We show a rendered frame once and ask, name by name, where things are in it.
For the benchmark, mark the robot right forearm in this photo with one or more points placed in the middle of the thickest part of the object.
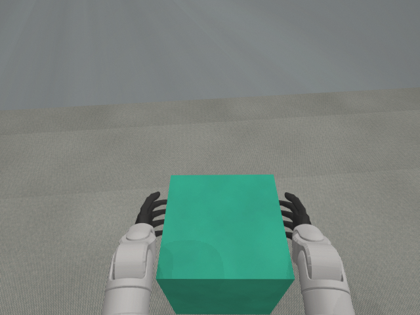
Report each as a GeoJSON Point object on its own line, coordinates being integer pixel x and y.
{"type": "Point", "coordinates": [321, 273]}

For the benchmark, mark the robot left forearm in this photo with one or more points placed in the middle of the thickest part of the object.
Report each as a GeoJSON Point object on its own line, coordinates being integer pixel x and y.
{"type": "Point", "coordinates": [130, 276]}

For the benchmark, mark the robot right hand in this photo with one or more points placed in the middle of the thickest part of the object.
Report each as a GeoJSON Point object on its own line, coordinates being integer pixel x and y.
{"type": "Point", "coordinates": [298, 214]}

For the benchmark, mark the robot left hand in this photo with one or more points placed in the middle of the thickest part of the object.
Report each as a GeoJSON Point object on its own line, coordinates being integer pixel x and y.
{"type": "Point", "coordinates": [147, 214]}

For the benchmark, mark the carton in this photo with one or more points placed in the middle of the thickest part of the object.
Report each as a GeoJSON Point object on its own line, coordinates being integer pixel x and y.
{"type": "Point", "coordinates": [223, 249]}

